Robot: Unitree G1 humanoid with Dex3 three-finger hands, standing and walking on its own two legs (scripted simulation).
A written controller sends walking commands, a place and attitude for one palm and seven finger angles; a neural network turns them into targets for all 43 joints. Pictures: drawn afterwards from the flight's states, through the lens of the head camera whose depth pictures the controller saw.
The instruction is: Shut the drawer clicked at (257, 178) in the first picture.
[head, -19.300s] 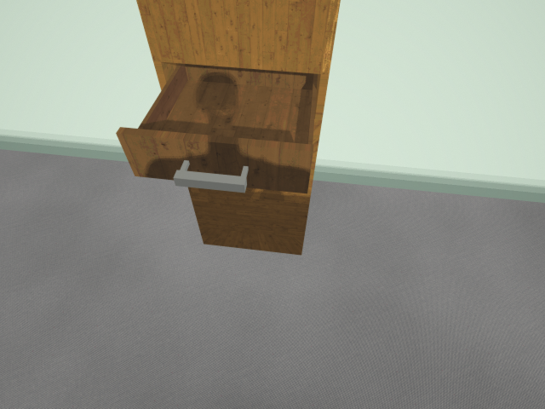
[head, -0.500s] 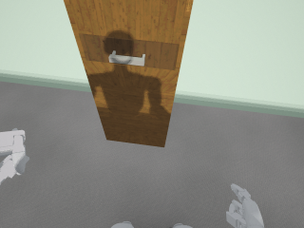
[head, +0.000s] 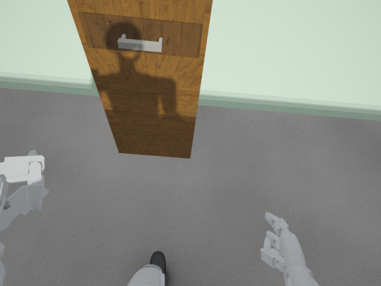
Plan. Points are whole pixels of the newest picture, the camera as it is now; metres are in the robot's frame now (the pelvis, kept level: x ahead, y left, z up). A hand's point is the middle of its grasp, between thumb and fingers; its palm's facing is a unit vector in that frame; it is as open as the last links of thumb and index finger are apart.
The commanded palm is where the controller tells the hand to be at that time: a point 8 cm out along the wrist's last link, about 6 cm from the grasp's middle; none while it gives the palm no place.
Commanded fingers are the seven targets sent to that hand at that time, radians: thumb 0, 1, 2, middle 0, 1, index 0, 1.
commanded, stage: stop stepping back and stand still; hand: left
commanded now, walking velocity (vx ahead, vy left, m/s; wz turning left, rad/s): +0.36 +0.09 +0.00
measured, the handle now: (141, 41) +0.81 +0.23 +0.01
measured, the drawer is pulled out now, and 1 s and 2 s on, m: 0.00 0.00 0.00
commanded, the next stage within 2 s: let the arm hang, fingers relaxed in 1.04 s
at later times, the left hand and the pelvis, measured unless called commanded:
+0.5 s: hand out of the picture +0.17 +0.25 +0.20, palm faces +0.23 -0.83 -0.50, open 3.3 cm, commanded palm +0.12 +0.31 +0.19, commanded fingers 0.00 0.90 0.90 -1.40 -1.60 -1.40 -1.60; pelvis -0.02 +0.04 +0.00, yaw -2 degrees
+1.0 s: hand out of the picture +0.19 +0.30 +0.19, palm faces +0.29 -0.79 -0.54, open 3.3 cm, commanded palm +0.12 +0.35 +0.19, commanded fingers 0.00 0.90 0.90 -1.40 -1.60 -1.40 -1.60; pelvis -0.01 +0.07 +0.01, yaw +0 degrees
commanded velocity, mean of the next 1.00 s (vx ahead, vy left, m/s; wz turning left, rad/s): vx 0.07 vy -0.03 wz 0.00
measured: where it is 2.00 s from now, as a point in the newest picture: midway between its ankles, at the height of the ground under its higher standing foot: outside the picture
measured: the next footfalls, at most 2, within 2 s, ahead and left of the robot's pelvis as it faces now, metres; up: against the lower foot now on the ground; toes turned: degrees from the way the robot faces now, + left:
right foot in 0.48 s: +0.00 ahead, -0.04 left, +0.00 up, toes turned -5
left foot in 0.72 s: +0.05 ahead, +0.20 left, +0.00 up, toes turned +4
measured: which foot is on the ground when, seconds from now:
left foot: down 0.00-0.50, up 0.52-0.70, down 0.72-1.00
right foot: down 0.00-0.28, up 0.30-0.46, down 0.48-1.00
